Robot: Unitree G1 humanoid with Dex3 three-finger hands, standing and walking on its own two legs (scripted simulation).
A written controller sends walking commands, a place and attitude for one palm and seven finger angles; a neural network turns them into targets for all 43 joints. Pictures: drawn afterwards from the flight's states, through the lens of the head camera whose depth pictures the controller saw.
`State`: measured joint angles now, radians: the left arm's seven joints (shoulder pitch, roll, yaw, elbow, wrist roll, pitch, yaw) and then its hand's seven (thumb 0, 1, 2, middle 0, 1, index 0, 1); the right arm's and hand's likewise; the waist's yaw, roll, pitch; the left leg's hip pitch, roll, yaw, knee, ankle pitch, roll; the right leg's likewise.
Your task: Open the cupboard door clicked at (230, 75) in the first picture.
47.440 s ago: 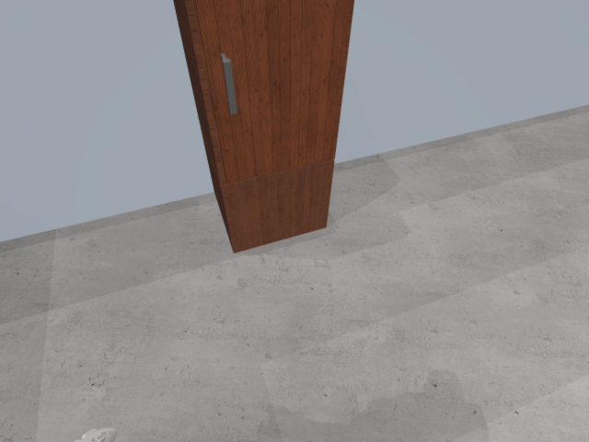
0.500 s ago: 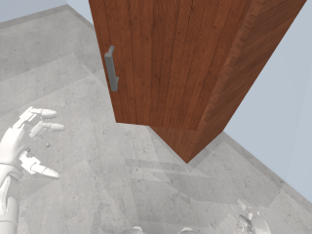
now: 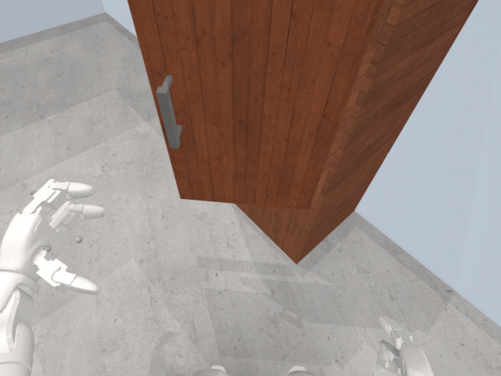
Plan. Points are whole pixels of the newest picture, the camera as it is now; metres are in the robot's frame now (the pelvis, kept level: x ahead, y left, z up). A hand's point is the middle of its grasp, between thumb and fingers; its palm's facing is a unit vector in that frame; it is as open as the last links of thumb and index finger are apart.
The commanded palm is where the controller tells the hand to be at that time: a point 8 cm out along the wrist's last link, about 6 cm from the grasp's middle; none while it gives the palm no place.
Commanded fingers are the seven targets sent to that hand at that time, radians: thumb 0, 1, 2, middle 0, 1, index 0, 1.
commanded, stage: move the hooked fingers beside the handle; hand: left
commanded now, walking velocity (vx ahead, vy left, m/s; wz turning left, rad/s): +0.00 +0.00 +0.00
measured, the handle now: (171, 113) +0.58 +0.20 +0.06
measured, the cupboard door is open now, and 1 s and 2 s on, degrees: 44 44 44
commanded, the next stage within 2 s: none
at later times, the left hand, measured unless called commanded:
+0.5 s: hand (97, 197) +0.36 +0.27 +0.06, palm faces +0.01 -1.00 -0.02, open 14.0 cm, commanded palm +0.34 +0.32 +0.06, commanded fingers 0.00 -0.50 0.30 -0.30 -1.20 -0.30 -1.20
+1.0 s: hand (114, 162) +0.44 +0.27 +0.06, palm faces -0.03 -1.00 +0.01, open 14.0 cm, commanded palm +0.42 +0.32 +0.06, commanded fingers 0.00 -0.50 0.30 -0.30 -1.20 -0.30 -1.20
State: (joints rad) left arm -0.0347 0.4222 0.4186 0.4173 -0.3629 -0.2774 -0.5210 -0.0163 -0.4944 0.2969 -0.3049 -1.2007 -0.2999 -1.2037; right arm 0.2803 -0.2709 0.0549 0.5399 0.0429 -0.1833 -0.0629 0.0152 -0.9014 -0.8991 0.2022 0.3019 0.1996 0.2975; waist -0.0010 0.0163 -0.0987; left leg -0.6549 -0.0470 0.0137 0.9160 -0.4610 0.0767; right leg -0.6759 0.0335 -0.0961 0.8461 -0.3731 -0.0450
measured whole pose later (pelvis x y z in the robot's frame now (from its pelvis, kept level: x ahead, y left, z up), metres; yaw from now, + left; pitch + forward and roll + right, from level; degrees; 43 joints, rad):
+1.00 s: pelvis +0.00 +0.00 -0.01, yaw -2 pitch +19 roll -3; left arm -0.66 0.62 0.50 1.06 -0.23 -0.36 -0.55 -0.02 -0.49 0.30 -0.30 -1.20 -0.30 -1.20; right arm 0.36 -0.29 0.06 0.59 0.03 -0.01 -0.05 0.01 -0.90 -0.90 0.20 0.30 0.20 0.30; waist -0.10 0.00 -0.11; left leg -0.84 -0.02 0.03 0.99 -0.48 0.08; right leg -0.86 0.05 -0.08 0.90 -0.37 -0.04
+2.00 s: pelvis +0.01 +0.02 -0.02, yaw -4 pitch +25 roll -6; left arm -0.93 0.78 0.53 1.22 -0.10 -0.34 -0.45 -0.02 -0.49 0.30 -0.30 -1.20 -0.30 -1.20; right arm 0.43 -0.29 0.08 0.59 -0.01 0.11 -0.02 0.01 -0.90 -0.90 0.20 0.30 0.20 0.30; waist -0.21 0.02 -0.09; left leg -0.98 0.00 0.02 1.05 -0.52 0.09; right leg -0.97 0.08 -0.10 0.90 -0.38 -0.03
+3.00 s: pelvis +0.01 +0.01 -0.02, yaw -3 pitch +24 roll -5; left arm -0.92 0.67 0.46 1.20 -0.11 -0.36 -0.38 -0.02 -0.49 0.30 -0.30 -1.20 -0.30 -1.20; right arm 0.43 -0.28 0.08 0.60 0.00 0.11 -0.02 0.01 -0.90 -0.90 0.20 0.30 0.20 0.30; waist -0.20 0.02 -0.10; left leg -0.95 0.00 0.02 1.04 -0.51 0.09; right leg -0.95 0.07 -0.09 0.91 -0.37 -0.03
